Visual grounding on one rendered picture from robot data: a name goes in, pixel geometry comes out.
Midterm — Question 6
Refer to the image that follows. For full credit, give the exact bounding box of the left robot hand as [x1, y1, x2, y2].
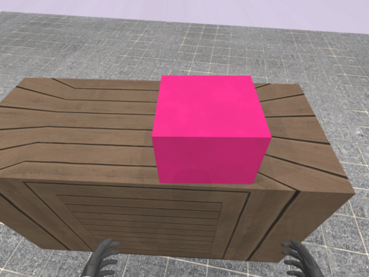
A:
[80, 238, 121, 277]

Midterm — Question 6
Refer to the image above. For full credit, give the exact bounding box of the pedestal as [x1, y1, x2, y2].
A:
[0, 77, 356, 263]

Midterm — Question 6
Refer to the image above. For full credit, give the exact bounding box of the carton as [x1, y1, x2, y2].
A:
[152, 76, 272, 184]

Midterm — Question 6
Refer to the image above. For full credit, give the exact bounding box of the right robot hand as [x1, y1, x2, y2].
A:
[281, 239, 324, 277]

